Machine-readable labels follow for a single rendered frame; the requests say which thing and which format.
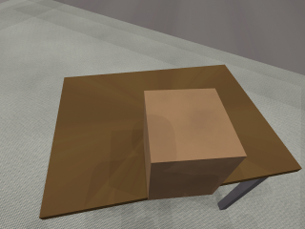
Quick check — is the table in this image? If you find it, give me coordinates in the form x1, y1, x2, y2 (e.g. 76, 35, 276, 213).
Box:
39, 64, 302, 220

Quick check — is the carton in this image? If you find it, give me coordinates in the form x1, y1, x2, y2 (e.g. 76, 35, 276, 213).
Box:
143, 88, 247, 200

